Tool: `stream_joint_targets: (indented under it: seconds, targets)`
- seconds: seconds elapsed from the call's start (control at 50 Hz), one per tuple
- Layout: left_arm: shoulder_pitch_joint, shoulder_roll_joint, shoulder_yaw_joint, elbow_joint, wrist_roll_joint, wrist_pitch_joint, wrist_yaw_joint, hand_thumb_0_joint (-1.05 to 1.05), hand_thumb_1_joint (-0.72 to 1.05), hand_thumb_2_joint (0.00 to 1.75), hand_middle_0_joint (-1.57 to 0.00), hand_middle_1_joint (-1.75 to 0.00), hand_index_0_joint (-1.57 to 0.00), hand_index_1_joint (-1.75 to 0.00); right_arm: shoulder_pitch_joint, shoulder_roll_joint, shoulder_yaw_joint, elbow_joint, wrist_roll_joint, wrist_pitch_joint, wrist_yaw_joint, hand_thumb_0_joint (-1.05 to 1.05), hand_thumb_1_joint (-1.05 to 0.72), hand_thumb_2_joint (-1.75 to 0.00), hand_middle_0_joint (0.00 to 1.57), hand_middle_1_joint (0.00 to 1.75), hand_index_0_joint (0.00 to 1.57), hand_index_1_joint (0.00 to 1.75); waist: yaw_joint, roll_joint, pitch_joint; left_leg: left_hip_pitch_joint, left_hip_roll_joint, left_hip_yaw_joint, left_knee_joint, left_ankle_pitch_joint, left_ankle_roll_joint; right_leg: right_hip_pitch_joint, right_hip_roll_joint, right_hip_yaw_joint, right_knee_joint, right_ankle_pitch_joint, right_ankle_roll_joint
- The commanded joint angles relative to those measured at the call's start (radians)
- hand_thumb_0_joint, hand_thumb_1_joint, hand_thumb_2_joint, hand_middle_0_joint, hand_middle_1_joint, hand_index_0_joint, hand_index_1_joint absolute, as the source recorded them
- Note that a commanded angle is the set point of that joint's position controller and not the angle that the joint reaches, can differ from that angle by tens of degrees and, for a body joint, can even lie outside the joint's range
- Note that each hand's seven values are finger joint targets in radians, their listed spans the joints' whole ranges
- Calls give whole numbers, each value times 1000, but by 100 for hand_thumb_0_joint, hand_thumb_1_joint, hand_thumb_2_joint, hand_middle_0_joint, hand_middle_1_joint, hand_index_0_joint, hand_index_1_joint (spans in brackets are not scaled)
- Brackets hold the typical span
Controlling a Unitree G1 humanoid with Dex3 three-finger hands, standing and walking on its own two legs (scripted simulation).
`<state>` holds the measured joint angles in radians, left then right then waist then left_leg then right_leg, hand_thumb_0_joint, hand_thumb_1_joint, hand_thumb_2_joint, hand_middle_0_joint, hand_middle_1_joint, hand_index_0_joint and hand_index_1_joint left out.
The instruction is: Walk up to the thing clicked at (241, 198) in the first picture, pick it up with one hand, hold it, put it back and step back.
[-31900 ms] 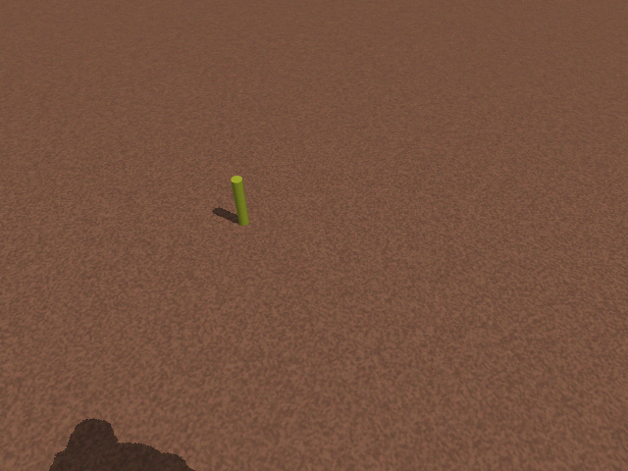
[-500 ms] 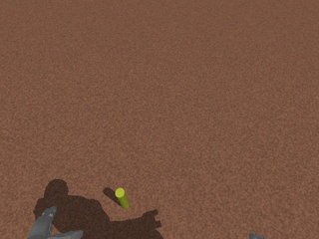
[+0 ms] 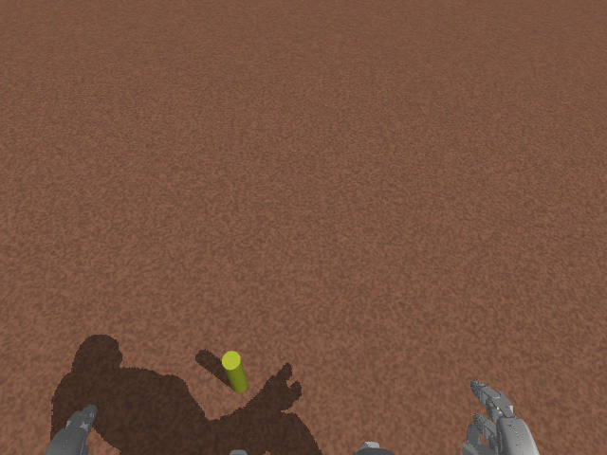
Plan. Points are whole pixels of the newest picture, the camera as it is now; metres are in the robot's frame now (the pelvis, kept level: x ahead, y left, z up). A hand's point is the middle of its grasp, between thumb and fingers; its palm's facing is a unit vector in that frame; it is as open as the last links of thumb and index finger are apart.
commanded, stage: go down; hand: left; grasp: from the side
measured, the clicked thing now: (236, 373) +0.39 +0.16 -0.60
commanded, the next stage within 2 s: none
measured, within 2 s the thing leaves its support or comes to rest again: neither
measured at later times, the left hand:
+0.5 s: hand (113, 419) +0.21 +0.29 -0.18, palm faces +0.08 -0.97 -0.22, open 17.4 cm
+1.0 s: hand (118, 379) +0.29 +0.32 -0.25, palm faces +0.05 -0.99 -0.16, open 17.6 cm
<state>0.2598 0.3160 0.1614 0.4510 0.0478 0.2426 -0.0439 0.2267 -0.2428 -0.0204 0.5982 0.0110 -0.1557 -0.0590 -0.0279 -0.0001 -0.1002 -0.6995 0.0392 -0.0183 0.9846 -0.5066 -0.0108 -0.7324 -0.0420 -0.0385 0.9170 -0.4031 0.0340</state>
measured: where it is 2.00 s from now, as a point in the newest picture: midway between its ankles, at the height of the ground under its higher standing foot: outside the picture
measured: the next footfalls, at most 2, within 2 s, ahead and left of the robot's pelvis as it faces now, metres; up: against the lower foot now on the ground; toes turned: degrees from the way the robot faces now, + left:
none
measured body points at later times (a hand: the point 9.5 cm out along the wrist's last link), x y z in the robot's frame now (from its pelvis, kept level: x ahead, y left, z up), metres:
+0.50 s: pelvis -0.03 -0.01 -0.09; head +0.10 +0.02 +0.34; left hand +0.21 +0.34 -0.17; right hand +0.15 -0.27 -0.17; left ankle -0.01 +0.12 -0.68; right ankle +0.02 -0.15 -0.68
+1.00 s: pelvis -0.08 -0.01 -0.20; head +0.10 +0.03 +0.21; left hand +0.28 +0.38 -0.24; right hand +0.06 -0.28 -0.31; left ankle -0.02 +0.12 -0.68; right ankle +0.02 -0.15 -0.68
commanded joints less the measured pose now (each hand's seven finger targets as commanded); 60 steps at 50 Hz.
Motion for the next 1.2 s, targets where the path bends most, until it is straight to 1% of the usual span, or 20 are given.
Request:
stream_joint_targets:
  seconds: [0.0, 0.1, 0.2, 0.3, 0.36, 0.4, 0.48, 0.56, 0.58, 0.62, 0.7, 0.72, 0.82, 0.86, 0.88, 0.9, 0.92, 1.0, 1.14, 1.18]
  targets:
    - [15, 162, 67, -205, -13, 12, 9, 0, -61, 3, -9, -6, -8, -7, -11, -152, -52, -151, 2, -59, -25, 0, -84, -88, 20, 30, 20, 30, -12, 91, -164, 37, -6, -32, -134, 271, -6, 69, 38, -25, -43, 142, -48]
    - [82, 168, 87, -281, -28, 33, 9, 0, -56, 7, -8, -7, -7, -8, -8, -143, -47, -180, 2, -73, -40, 0, -85, -89, 20, 30, 20, 30, -10, 72, -207, -5, -19, -19, -79, 268, 3, 62, 36, -22, -13, 146, -47]
    - [-6, 216, 133, -280, -29, 16, 8, 0, -53, 9, -8, -7, -6, -8, -3, -143, -44, -173, -2, -90, -54, 0, -87, -89, 20, 30, 20, 30, -28, 73, -204, -64, -16, -22, -22, 264, 7, -3, 35, -18, 36, 144, -47]
    - [-147, 263, 214, -145, -69, -104, -50, 0, -52, 7, -7, -5, -6, -6, 2, -148, -41, -151, -6, -120, -51, 0, -91, -90, 20, 30, 20, 30, -38, 44, -235, -200, -28, -6, 110, 232, 19, -100, 23, 0, 139, 139, -45]
    - [-259, 316, 253, -52, -107, -220, -146, 0, -58, 3, -8, -6, -8, -7, -2, -171, -50, -128, -8, -141, -38, 0, -92, -90, 20, 30, 20, 30, -38, 68, -284, -301, -33, -6, 207, 196, 21, -225, 18, 10, 247, 108, -48]
    - [-267, 351, 294, 13, -123, -297, -210, 0, -61, 3, -9, -8, -8, -8, 4, -180, -56, -122, -13, -149, -30, 0, -92, -90, 20, 30, 20, 30, -23, 67, -348, -361, -43, 0, 271, 166, 25, -260, 10, 23, 304, 91, -48]
    - [-345, 388, 306, 46, -133, -411, -300, 0, -61, 3, -8, -8, -8, -8, 17, -209, -58, -108, -17, -132, -20, 0, -91, -90, 20, 30, 20, 30, 2, 146, -471, -379, -38, -24, 329, 203, 6, -362, 7, 16, 427, 93, -62]
    - [-424, 454, 370, 109, -146, -469, -333, 0, -61, 5, -8, -10, -7, -10, 14, -230, -52, -107, -11, -107, -8, 0, -89, -90, 20, 30, 20, 30, 23, 146, -543, -432, -35, -40, 375, 182, 4, -430, 8, 9, 489, 75, -66]
    - [-415, 443, 371, 158, -147, -472, -342, 0, -61, 4, -9, -10, -8, -10, 16, -234, -47, -102, -9, -103, -6, 0, -89, -90, 20, 30, 20, 30, 15, 143, -548, -431, -29, -55, 382, 209, 2, -461, 9, -2, 516, 94, -68]
    - [-482, 536, 427, 138, -149, -493, -347, 0, -61, 6, -8, -10, -7, -10, 26, -241, -48, -95, -9, -88, -6, 0, -89, -90, 20, 30, 20, 30, 24, 117, -577, -486, -40, -40, 410, 198, 10, -420, 4, 11, 516, 94, -65]
    - [-603, 550, 453, 163, -166, -530, -370, 0, -61, 4, -8, -9, -8, -9, 23, -249, -50, -78, -6, -79, -4, 0, -89, -90, 20, 30, 20, 30, -7, 93, -583, -574, -42, -31, 471, 118, 24, -476, 6, 21, 552, 39, -61]
    - [-637, 592, 474, 166, -170, -540, -375, 0, -61, 6, -7, -9, -7, -9, 14, -247, -47, -81, -6, -79, -4, 0, -89, -90, 20, 30, 20, 30, -7, 76, -581, -617, -46, -20, 488, 75, 30, -464, 4, 36, 541, 1, -57]
    - [-785, 614, 462, 278, -170, -588, -425, 0, -60, 5, -7, -9, -6, -8, 32, -249, -31, -50, -11, -84, -2, 0, -89, -90, 20, 30, 20, 30, -48, 91, -545, -712, -43, -16, 549, -23, 35, -564, 2, 44, 572, -88, -56]
    - [-789, 636, 469, 339, -167, -593, -448, 0, -60, 3, -7, -8, -7, -7, 27, -254, -23, -51, -15, -83, -2, 0, -89, -90, 20, 30, 20, 30, -43, 86, -533, -751, -45, -15, 564, -72, 38, -585, 0, 47, 574, -135, -55]
    - [-825, 623, 452, 338, -172, -600, -461, 0, -60, 3, -7, -8, -7, -7, 26, -255, -17, -47, -14, -84, 3, 0, -89, -90, 20, 30, 20, 30, -54, 107, -536, -752, -42, -20, 570, -86, 37, -619, 1, 41, 593, -142, -56]
    - [-830, 650, 472, 354, -170, -601, -469, 0, -60, 3, -7, -8, -7, -7, 35, -263, -15, -44, -14, -84, 5, 0, -89, -90, 20, 30, 20, 30, -42, 109, -553, -740, -41, -25, 571, -82, 34, -634, 2, 33, 608, -135, -58]
    - [-847, 662, 465, 356, -167, -607, -479, 0, -58, 3, -7, -7, -7, -6, 22, -267, -9, -47, -14, -81, 8, 0, -88, -89, 20, 30, 20, 30, -37, 151, -542, -734, -39, -35, 561, -113, 32, -682, 5, 21, 631, -156, -61]
    - [-865, 747, 526, 377, -171, -618, -492, 0, -59, 2, -7, -6, -7, -6, 41, -284, 5, -38, -12, -73, 13, 0, -89, -90, 20, 30, 20, 30, -22, 176, -588, -754, -38, -46, 586, -107, 29, -701, 7, -6, 699, -139, -63]
    - [-914, 773, 538, 369, -179, -624, -518, 0, -57, 3, -7, -5, -6, -5, 34, -297, 11, -33, -10, -62, 16, 0, -90, -90, 20, 30, 20, 30, -32, 196, -591, -781, -38, -54, 633, -93, 29, -775, 5, -18, 758, -124, -67]
    - [-926, 763, 544, 369, -188, -627, -531, 0, -58, 2, -7, -5, -6, -5, 36, -307, 8, -25, -12, -60, 16, 0, -90, -90, 20, 30, 20, 30, -35, 218, -601, -755, -36, -57, 654, -43, 24, -804, 4, -21, 785, -85, -70]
